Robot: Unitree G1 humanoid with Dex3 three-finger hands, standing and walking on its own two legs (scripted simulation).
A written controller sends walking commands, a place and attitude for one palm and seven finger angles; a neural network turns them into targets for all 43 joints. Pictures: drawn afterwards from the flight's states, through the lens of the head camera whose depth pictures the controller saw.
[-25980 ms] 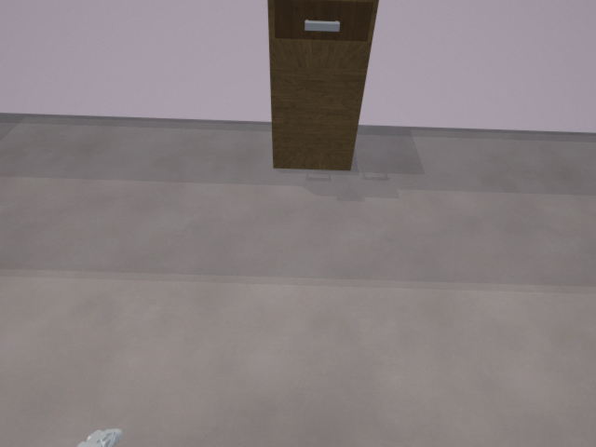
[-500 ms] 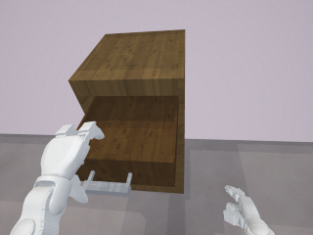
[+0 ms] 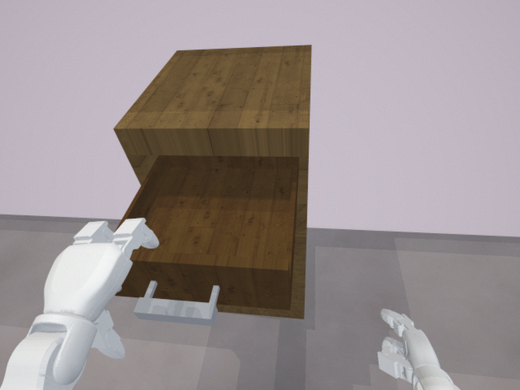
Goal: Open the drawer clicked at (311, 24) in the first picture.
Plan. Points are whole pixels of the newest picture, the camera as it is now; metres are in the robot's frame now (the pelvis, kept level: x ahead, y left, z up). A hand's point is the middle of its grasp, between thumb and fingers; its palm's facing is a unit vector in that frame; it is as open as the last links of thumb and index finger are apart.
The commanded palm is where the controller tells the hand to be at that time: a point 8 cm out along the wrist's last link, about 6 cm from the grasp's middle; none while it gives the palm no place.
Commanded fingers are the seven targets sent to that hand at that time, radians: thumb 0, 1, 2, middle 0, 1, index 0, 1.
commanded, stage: draw the hand back to the body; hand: left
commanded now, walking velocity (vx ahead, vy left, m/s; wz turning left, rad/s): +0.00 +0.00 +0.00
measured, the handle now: (180, 299) +0.26 +0.20 -0.03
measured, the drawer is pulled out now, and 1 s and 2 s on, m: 0.28 0.28 0.28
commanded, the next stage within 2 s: step back with the hand held close in 1.14 s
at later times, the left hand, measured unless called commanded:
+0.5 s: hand (115, 257) +0.21 +0.21 +0.17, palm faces +0.36 -0.86 -0.37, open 12.4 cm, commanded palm +0.16 +0.26 +0.18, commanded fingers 0.00 0.17 0.58 -0.25 -0.77 -0.25 -0.77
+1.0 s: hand (97, 272) +0.20 +0.24 +0.15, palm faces +0.43 -0.81 -0.41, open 8.1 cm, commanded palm +0.15 +0.28 +0.18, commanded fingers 0.00 0.90 0.90 -0.20 -0.30 -0.20 -0.30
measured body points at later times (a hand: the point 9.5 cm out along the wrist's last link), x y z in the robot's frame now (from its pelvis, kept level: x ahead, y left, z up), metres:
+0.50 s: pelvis +0.03 +0.00 +0.00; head +0.02 -0.02 +0.45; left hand +0.19 +0.26 +0.19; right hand +0.22 -0.21 -0.08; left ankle -0.02 +0.11 -0.74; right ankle +0.01 -0.10 -0.74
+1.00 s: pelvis +0.03 -0.01 +0.00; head +0.02 -0.04 +0.45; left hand +0.17 +0.28 +0.18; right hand +0.24 -0.21 -0.08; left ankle -0.02 +0.11 -0.74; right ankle +0.01 -0.10 -0.74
